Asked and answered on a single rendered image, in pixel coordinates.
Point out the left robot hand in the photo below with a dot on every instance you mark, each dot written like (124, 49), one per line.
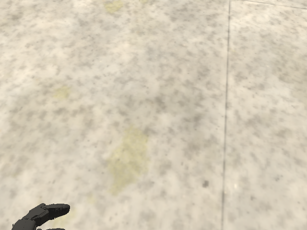
(40, 214)

